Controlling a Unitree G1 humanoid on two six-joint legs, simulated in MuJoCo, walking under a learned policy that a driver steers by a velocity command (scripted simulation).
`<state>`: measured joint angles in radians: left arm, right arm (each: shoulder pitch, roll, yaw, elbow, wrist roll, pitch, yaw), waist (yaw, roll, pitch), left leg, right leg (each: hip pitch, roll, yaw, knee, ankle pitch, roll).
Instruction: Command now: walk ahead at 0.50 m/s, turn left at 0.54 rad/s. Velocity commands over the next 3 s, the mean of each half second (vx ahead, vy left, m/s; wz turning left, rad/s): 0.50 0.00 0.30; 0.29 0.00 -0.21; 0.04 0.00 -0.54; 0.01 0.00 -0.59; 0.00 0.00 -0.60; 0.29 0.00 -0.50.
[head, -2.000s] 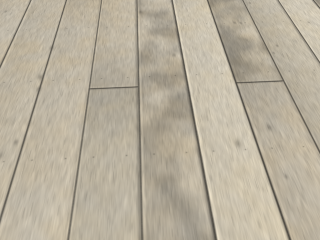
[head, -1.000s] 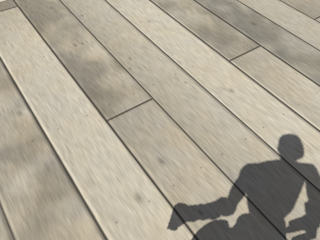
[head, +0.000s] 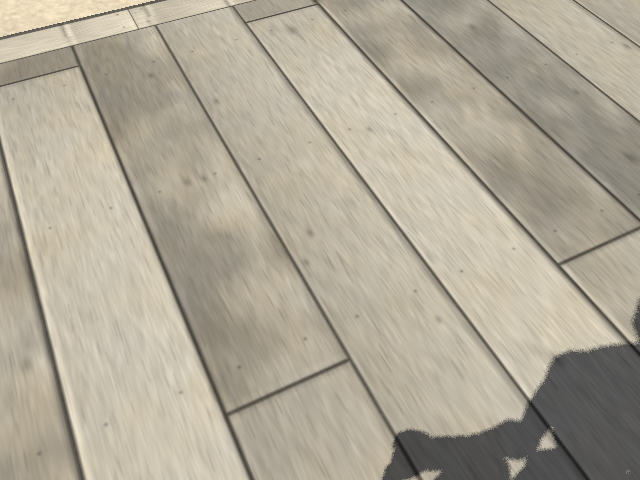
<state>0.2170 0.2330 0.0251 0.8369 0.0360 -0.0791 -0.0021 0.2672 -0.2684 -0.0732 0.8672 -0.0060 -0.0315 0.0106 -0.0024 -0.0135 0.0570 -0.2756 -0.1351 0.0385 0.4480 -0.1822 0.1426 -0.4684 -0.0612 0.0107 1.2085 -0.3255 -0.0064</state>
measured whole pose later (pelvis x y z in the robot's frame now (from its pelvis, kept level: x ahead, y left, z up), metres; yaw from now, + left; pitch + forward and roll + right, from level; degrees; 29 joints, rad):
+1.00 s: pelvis +0.46 +0.01 +0.00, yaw -1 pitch +0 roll -1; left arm 0.30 0.26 0.07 0.90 0.02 0.01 0.01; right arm 0.13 -0.21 -0.01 0.79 -0.02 -0.03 -0.04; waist 0.04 -0.03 0.08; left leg -0.36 0.01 0.10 0.49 -0.13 0.06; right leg -0.42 0.04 0.01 1.12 -0.49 -0.01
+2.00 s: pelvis +0.45 +0.02 +0.01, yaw -37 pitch +0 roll -1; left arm 0.23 0.33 0.10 0.76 0.02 0.08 -0.04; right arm 0.18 -0.25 -0.03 0.70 -0.02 0.02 -0.04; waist 0.01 -0.06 0.06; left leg -0.19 0.00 0.07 0.41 -0.22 0.05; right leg -0.47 0.08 0.08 1.09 -0.40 0.05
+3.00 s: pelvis +0.49 -0.09 +0.01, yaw -69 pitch +1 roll +0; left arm 0.23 0.32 0.06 0.77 0.05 -0.01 -0.06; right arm 0.39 -0.26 -0.04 0.82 -0.02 -0.07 0.00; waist -0.04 -0.06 -0.01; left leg -0.04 -0.03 0.01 0.28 -0.25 0.05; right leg -0.58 0.06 0.14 1.01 -0.21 -0.03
